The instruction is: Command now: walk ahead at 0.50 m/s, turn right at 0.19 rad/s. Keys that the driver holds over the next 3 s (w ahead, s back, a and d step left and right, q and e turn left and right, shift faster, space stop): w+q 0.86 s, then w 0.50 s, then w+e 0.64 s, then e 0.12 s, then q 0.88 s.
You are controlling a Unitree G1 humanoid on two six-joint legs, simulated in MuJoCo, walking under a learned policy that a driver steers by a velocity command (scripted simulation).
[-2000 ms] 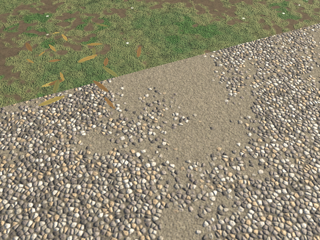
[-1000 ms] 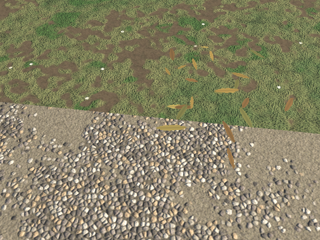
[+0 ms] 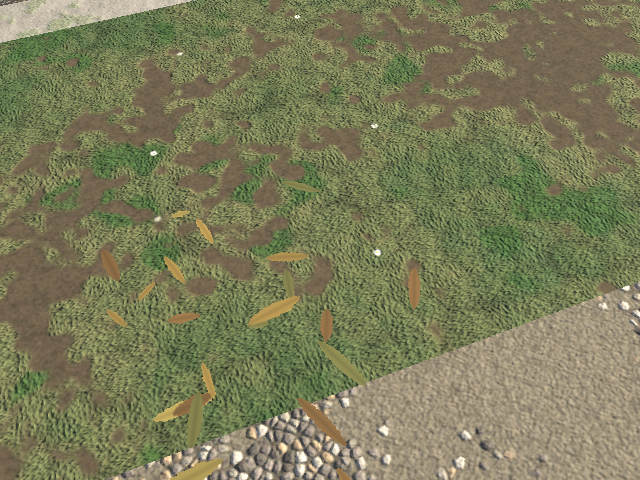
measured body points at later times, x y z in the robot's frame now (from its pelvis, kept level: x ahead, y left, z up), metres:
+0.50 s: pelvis +0.28 +0.07 -0.01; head +0.32 +0.08 +0.43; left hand +0.30 +0.36 -0.14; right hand +0.50 -0.15 -0.11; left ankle +0.36 +0.16 -0.73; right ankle +0.12 -0.08 -0.64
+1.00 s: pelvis +0.57 +0.10 +0.00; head +0.59 +0.11 +0.45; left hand +0.61 +0.42 -0.08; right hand +0.77 -0.11 -0.12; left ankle +0.41 +0.16 -0.65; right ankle +0.67 +0.03 -0.73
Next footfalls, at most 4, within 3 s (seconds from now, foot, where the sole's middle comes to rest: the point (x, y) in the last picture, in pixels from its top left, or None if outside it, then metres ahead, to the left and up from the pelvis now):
0.42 left None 0.40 0.17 -0.77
0.90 right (316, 360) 0.71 0.05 -0.77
1.38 left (166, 325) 0.81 0.40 -0.77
1.92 right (224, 207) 1.17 0.30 -0.77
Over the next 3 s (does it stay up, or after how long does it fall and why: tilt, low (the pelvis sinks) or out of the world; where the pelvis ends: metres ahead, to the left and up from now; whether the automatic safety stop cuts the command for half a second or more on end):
stays up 1.26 0.37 0.01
